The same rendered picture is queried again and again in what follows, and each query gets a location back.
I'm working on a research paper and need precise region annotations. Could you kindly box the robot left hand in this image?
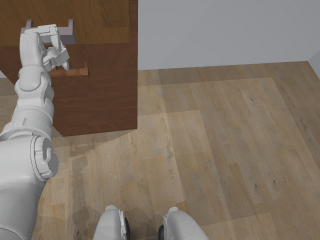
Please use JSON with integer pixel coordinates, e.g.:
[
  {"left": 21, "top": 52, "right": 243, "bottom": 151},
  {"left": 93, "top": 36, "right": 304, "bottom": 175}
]
[{"left": 19, "top": 24, "right": 70, "bottom": 75}]

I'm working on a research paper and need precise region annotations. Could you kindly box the cabinet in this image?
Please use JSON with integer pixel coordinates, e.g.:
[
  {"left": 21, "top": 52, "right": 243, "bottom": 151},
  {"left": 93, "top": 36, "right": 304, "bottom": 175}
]
[{"left": 0, "top": 0, "right": 138, "bottom": 137}]

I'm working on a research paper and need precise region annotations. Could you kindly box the drawer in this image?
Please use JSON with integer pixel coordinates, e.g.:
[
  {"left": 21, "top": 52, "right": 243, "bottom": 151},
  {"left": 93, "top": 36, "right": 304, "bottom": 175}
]
[{"left": 0, "top": 0, "right": 130, "bottom": 47}]

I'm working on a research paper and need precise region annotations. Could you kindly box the left robot thigh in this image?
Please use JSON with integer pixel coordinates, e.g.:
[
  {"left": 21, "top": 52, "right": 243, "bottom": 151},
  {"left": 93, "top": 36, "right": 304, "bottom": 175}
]
[{"left": 92, "top": 209, "right": 127, "bottom": 240}]

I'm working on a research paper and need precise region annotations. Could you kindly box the robot left forearm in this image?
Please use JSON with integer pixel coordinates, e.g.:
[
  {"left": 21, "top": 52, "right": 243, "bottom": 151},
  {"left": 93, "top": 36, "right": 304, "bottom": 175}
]
[{"left": 0, "top": 65, "right": 55, "bottom": 143}]

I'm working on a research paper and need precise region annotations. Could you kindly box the robot left upper arm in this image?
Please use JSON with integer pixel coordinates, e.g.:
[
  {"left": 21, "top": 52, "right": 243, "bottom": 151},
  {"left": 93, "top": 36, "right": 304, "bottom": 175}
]
[{"left": 0, "top": 135, "right": 59, "bottom": 240}]

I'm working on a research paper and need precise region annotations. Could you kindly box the handle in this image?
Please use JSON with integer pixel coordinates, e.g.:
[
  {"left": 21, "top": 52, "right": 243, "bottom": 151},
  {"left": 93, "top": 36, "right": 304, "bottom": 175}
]
[
  {"left": 20, "top": 19, "right": 76, "bottom": 45},
  {"left": 49, "top": 68, "right": 90, "bottom": 83}
]

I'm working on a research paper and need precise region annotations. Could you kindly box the right robot shin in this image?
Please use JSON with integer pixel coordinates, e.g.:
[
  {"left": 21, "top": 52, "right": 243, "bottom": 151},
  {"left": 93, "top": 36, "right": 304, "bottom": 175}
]
[{"left": 164, "top": 207, "right": 178, "bottom": 240}]

